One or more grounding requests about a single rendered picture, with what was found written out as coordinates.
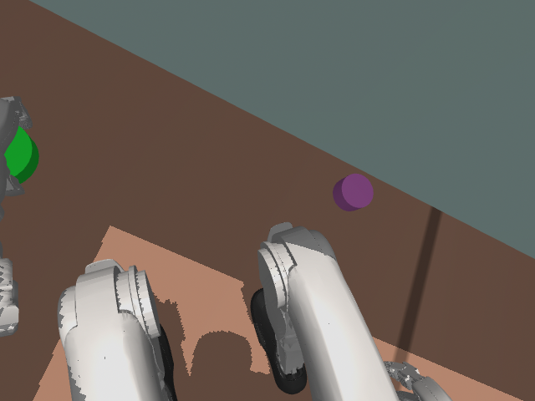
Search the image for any right robot hand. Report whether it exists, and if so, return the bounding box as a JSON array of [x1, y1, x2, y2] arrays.
[[384, 361, 453, 401]]

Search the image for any right robot foot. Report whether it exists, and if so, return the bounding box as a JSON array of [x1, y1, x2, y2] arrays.
[[251, 288, 307, 394]]

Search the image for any left robot hand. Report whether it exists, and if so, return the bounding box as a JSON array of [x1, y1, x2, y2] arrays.
[[0, 96, 33, 196]]

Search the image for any left robot arm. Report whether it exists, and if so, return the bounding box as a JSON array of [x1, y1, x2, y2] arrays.
[[0, 151, 18, 337]]

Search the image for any left robot foot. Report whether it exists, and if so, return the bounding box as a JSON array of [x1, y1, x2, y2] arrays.
[[158, 325, 178, 401]]

